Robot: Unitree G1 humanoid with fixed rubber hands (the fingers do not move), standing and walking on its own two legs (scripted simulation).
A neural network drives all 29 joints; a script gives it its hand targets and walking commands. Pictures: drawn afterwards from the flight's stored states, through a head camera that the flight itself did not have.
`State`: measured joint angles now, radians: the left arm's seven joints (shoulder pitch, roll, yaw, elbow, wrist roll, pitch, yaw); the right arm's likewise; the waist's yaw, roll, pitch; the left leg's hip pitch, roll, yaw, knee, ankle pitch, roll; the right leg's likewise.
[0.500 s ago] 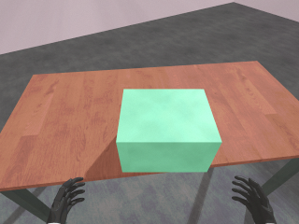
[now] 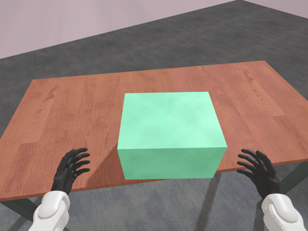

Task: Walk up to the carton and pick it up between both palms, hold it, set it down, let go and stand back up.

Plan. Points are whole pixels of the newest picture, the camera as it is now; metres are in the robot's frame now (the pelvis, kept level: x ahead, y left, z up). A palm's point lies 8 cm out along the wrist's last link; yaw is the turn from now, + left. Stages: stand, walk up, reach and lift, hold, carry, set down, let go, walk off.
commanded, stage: reach and lift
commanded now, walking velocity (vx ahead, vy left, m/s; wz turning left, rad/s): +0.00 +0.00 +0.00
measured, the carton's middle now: (167, 134) +0.42 -0.01 -0.01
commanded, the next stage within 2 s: none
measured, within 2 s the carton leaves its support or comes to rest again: neither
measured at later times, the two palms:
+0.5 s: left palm (70, 143) +0.31 +0.24 +0.09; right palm (268, 147) +0.30 -0.24 +0.09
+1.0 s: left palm (74, 108) +0.39 +0.24 +0.14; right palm (266, 111) +0.38 -0.25 +0.14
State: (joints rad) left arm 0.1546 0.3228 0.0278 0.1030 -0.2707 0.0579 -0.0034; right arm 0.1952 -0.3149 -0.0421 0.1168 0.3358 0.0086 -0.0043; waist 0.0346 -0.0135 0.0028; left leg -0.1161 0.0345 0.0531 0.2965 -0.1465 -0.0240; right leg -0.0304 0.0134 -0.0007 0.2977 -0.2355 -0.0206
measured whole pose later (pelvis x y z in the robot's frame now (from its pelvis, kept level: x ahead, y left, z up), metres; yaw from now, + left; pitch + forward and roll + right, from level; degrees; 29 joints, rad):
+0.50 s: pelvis -0.01 +0.00 +0.00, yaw -1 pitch +1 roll +0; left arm -0.19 0.32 0.15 0.16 -0.23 0.32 -0.03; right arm -0.19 -0.42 -0.01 0.25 0.41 0.15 -0.03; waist 0.01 -0.02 -0.01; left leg -0.18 0.04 0.06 0.30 -0.13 -0.02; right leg -0.11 0.02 0.02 0.31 -0.22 -0.02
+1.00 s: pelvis -0.02 +0.00 +0.00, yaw -1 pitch +5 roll +0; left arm -0.65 0.40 0.09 0.53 -0.25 0.39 0.00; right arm -0.67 -0.48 0.04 0.69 0.46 0.20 0.02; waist 0.00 -0.02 -0.07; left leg -0.30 0.04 0.05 0.34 -0.13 -0.02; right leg -0.21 0.03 0.01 0.33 -0.21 -0.01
